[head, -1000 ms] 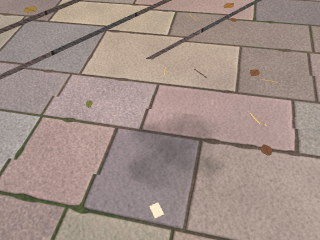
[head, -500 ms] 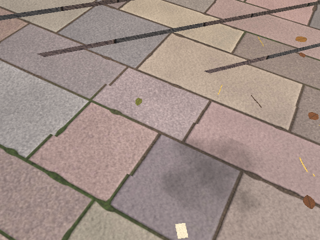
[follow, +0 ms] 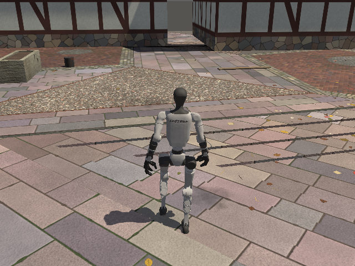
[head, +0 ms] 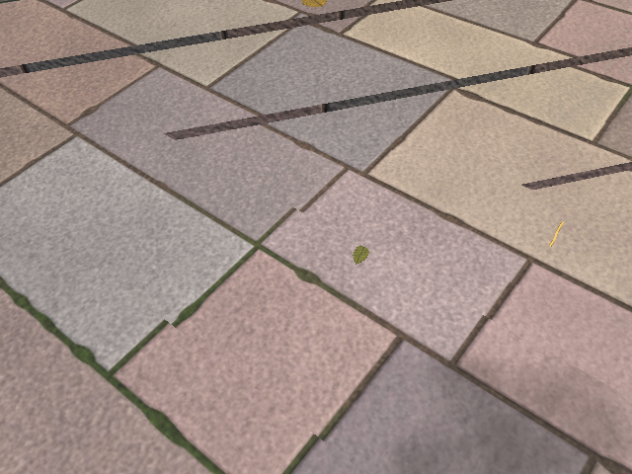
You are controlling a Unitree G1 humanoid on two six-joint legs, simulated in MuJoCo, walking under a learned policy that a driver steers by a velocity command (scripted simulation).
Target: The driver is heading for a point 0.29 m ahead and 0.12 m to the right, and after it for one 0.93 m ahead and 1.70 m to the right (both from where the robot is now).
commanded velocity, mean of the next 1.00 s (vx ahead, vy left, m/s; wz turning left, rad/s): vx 0.11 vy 0.00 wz -0.41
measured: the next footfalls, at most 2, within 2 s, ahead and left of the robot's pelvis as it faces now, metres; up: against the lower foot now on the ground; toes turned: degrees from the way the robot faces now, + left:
left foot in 0.18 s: +0.30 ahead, +0.08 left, +0.00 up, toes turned -1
right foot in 0.66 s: +0.17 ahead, -0.10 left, +0.00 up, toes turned -21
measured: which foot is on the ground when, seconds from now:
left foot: up 0.00-0.16, down 0.18-0.66, up 0.68-1.00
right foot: down 0.00-0.20, up 0.22-0.64, down 0.66-1.00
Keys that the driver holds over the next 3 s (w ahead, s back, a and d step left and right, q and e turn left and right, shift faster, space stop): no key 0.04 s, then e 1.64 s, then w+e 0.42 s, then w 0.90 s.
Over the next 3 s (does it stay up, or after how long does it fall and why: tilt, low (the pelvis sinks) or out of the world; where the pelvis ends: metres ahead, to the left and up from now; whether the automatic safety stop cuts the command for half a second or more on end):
stays up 0.30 -0.52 -0.04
